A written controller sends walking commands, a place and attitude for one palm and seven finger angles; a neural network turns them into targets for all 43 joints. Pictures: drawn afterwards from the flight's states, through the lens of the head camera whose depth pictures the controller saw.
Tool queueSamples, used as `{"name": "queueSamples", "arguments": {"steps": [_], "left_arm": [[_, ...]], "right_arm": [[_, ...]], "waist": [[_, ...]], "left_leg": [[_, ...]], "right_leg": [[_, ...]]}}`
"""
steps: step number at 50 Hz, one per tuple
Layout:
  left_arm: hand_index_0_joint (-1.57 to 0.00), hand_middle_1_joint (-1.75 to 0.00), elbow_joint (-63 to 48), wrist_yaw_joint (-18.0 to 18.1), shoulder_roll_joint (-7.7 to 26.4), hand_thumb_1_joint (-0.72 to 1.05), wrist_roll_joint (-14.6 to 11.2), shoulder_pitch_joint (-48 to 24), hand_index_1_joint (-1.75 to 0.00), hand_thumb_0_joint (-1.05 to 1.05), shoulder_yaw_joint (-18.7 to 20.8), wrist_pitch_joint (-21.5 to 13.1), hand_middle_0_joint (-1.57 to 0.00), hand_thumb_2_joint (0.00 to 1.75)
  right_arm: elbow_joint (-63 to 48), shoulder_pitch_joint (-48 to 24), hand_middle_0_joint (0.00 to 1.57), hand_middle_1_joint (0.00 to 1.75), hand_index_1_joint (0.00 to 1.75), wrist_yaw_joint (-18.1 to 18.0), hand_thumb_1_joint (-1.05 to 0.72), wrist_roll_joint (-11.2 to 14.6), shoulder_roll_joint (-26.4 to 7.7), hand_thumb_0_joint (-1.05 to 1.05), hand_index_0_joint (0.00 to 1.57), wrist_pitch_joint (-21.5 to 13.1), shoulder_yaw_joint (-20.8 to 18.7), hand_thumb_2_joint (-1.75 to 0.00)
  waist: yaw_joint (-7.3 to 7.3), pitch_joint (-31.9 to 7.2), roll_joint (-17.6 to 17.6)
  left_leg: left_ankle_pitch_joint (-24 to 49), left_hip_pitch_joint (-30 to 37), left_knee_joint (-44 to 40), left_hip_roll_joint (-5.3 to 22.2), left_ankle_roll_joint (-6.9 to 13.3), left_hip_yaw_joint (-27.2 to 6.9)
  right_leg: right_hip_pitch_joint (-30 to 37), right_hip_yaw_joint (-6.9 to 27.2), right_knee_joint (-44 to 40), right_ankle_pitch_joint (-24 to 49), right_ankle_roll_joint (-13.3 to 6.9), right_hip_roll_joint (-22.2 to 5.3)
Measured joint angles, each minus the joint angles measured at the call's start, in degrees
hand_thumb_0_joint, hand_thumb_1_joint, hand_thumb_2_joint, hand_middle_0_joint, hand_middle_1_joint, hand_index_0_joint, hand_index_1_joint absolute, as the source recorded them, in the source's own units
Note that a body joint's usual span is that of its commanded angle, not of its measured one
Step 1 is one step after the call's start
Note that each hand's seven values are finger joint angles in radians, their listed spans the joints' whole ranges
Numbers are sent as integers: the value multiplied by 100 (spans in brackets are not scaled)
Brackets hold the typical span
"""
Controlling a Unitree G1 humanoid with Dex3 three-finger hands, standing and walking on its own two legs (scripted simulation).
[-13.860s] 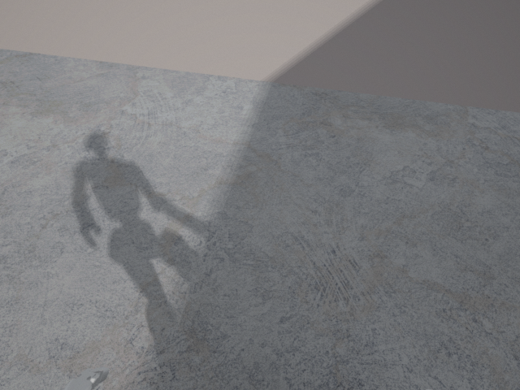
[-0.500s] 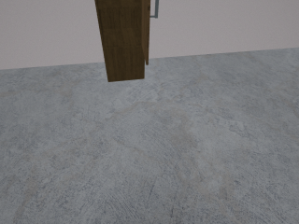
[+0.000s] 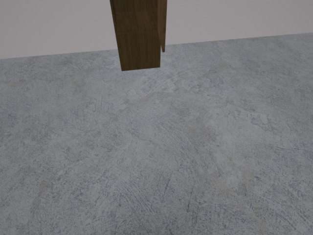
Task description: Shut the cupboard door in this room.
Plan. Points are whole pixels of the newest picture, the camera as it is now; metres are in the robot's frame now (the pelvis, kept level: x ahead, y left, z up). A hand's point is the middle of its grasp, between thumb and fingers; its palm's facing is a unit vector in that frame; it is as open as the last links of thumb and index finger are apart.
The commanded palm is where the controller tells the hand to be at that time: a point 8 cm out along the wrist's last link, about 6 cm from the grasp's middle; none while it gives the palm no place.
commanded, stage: turn or walk to find it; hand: left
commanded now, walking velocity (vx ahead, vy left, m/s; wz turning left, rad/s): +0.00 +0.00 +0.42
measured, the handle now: out of the picture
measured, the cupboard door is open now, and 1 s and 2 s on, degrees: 86 86 86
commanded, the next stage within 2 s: stand and wait in 1.46 s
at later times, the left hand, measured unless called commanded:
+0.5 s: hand out of the picture +0.08 +0.20 -0.15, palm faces +0.20 -0.94 -0.26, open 7.4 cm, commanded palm none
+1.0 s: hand out of the picture -0.09 +0.12 -0.17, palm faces +0.48 -0.84 -0.24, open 7.4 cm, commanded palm none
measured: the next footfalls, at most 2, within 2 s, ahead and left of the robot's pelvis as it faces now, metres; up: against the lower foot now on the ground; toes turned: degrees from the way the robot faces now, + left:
right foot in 0.54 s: +0.06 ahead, -0.15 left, +0.00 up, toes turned +13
left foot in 1.06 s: -0.06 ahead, +0.06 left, +0.00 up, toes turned +34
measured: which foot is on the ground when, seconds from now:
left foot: down 0.00-0.56, up 0.58-1.00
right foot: down 0.00-0.14, up 0.16-0.52, down 0.54-1.00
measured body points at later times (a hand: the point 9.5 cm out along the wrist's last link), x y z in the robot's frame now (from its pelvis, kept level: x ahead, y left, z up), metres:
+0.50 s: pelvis +0.00 -0.02 +0.00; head +0.05 -0.02 +0.45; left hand +0.07 +0.25 -0.13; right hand +0.10 -0.26 -0.15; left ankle +0.01 +0.11 -0.73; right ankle +0.00 -0.16 -0.71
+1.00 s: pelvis -0.01 -0.06 +0.00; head +0.04 -0.04 +0.45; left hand -0.12 +0.16 -0.15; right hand +0.19 -0.25 -0.15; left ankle -0.10 +0.05 -0.70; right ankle +0.02 -0.15 -0.73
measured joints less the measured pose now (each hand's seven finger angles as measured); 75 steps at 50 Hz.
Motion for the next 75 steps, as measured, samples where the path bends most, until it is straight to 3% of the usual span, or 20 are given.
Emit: {"name": "queueSamples", "arguments": {"steps": [5,7,10,13,16,22,25,27,29,31,35,39,43,49,52,53,57,63,69,75], "left_arm": [[-20,-29,-166,14,39,90,39,-109,-30,0,57,34,-20,90],[-20,-29,-225,0,73,90,38,-151,-30,0,78,69,-20,90],[-20,-29,-266,-21,108,90,32,-247,-30,0,89,183,-20,90],[-20,-29,-325,-53,127,90,46,-426,-30,1,91,201,-20,90],[-20,-29,-454,-76,155,90,35,-551,-30,1,83,133,-20,90],[-20,-29,-658,-64,214,90,-7,-763,-30,1,68,114,-20,90],[-20,-29,-758,-66,200,90,-34,-831,-30,0,46,78,-20,90],[-20,-29,-831,-77,197,90,-44,-797,-30,0,23,8,-20,90],[-20,-29,-847,-65,119,90,6,-719,-30,0,-1,-78,-20,90],[-20,-29,-865,-64,63,90,27,-561,-30,0,-42,-92,-20,90],[-20,-29,-789,-48,-3,90,19,-246,-30,0,-49,-64,-21,90],[-20,-30,-708,-51,-49,90,22,-20,-30,0,-77,-85,-21,90],[-20,-30,-650,-53,-73,90,49,160,-30,1,-90,-107,-21,90],[-20,-30,-517,-70,24,90,99,350,-30,0,-63,-82,-21,90],[-20,-30,-422,-74,151,90,82,420,-30,0,-14,-37,-21,90],[-20,-30,-396,-78,205,90,58,450,-30,0,6,-11,-21,90],[-20,-29,-288,-44,417,90,26,320,-30,1,71,209,-21,90],[-20,-29,-391,-105,447,90,15,-15,-30,1,102,184,-20,90],[-20,-29,-626,-92,419,90,7,-374,-30,1,100,172,-20,90],[-20,-29,-838,-98,264,90,-35,-612,-30,0,36,89,-20,90]], "right_arm": [[-222,-76,20,30,30,22,-91,-11,-84,0,20,44,-110,-90],[-286,-138,20,30,30,32,-91,-21,-107,0,20,37,-133,-90],[-447,-275,20,30,30,7,-91,-56,-127,0,19,-66,-144,-90],[-578,-378,20,30,30,-43,-91,-57,-144,0,19,-150,-127,-90],[-651,-454,20,30,30,-53,-91,-51,-176,0,20,-179,-117,-90],[-796,-547,21,30,30,-25,-91,-59,-268,0,20,-141,-171,-90],[-852,-568,21,30,30,1,-90,-68,-353,0,20,-78,-218,-90],[-873,-544,21,30,30,20,-90,-48,-413,0,20,-30,-258,-90],[-846,-564,21,30,30,34,-91,-16,-528,0,20,37,-317,-90],[-822,-571,20,30,30,37,-91,-36,-599,0,20,124,-362,-90],[-775,-576,20,30,30,91,-91,-50,-686,0,19,187,-399,-90],[-706,-561,20,30,30,115,-91,-38,-714,0,19,221,-379,-90],[-608,-638,20,30,30,108,-91,-27,-682,0,19,277,-318,-90],[-623,-982,20,30,30,106,-91,31,-558,0,19,231,-196,-90],[-724,-1134,20,30,30,112,-91,48,-489,0,19,123,-140,-90],[-765,-1159,20,30,30,121,-91,44,-474,0,19,65,-126,-90],[-859,-1254,20,30,30,94,-91,16,-298,0,19,-77,-67,-90],[-880,-1112,20,30,30,12,-91,14,-241,0,20,-113,-26,-90],[-842,-805,21,30,30,38,-90,-10,-207,0,20,-92,-53,-90],[-773,-528,21,30,30,54,-90,-53,-312,0,20,9,-152,-90]], "waist": [[-75,39,-18],[-30,26,-181],[-44,-8,-251],[-111,-8,-193],[-106,-27,-138],[-175,-6,-65],[-225,28,31],[-206,4,70],[-163,29,252],[-157,26,273],[-136,27,207],[-111,58,169],[-16,114,92],[189,242,-95],[228,238,-196],[232,207,-234],[290,217,-457],[200,106,-293],[53,25,-224],[-153,32,-3]], "left_leg": [[-405,-307,697,281,-90,305],[-380,-309,755,173,30,375],[-314,-289,585,96,160,362],[4,-214,107,39,170,181],[288,-142,-323,12,145,10],[487,-140,-551,-39,-8,-310],[470,-242,-418,-64,-133,-498],[385,-369,-191,-115,-245,-598],[-183,-586,415,-84,-286,-660],[-904,-918,1508,-151,-281,-462],[-787,-1313,3152,-40,-348,-103],[-544,-1272,3507,183,-470,-13],[-721,-999,3105,335,-539,80],[-1039,-380,1658,375,-461,399],[-540,47,585,339,-377,596],[-401,213,204,317,-254,628],[-437,228,192,174,61,585],[-39,468,-390,131,100,340],[127,465,-552,24,51,132],[79,169,-250,-10,-140,-126]], "right_leg": [[-66,-343,448,-288,41,-148],[-131,-345,709,-440,117,-324],[-541,131,1785,-1190,237,-197],[-897,522,2797,-1230,298,-3],[-1000,734,3040,-1119,391,82],[-725,966,2244,-1251,507,143],[-399,980,1333,-1127,489,208],[-34,921,391,-552,471,213],[82,754,249,-520,145,292],[130,649,333,-549,-42,218],[382,464,78,-454,-117,60],[515,202,-54,-429,-143,-22],[518,-35,-21,-473,-143,-109],[386,-309,204,-569,-49,-274],[278,-475,475,-699,67,-375],[197,-515,661,-791,120,-425],[-412,182,2205,-1704,353,-304],[-979,698,3240,-1115,508,-176],[-970,883,2811,-965,592,-155],[-333,787,1126,-854,509,64]]}}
